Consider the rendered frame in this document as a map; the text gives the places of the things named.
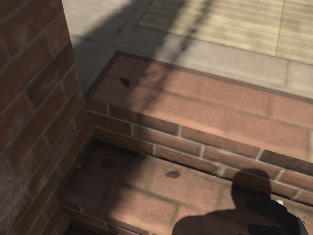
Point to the stairs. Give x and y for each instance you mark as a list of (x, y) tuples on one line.
[(143, 175)]

